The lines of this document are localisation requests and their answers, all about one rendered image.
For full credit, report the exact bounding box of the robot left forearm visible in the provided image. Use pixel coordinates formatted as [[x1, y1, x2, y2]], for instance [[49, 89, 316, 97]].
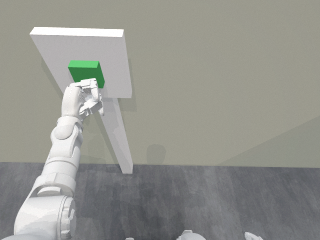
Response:
[[14, 116, 84, 235]]

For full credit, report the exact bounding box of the left robot upper arm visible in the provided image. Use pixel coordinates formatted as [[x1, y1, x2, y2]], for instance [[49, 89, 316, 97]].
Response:
[[2, 195, 76, 240]]

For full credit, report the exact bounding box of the left robot hand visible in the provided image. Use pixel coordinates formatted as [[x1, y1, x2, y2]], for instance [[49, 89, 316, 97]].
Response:
[[61, 78, 105, 123]]

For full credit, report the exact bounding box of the right robot shin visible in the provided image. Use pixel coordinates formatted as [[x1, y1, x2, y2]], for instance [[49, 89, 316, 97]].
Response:
[[181, 230, 193, 236]]

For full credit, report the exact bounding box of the button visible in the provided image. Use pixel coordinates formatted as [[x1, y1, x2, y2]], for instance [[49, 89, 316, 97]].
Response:
[[68, 60, 105, 89]]

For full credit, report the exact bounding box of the panel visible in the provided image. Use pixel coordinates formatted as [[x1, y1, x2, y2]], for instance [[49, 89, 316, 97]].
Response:
[[29, 27, 133, 174]]

